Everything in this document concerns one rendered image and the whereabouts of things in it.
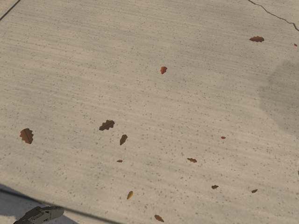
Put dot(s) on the robot left hand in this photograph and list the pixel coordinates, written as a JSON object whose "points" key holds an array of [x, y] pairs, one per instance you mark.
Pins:
{"points": [[39, 215]]}

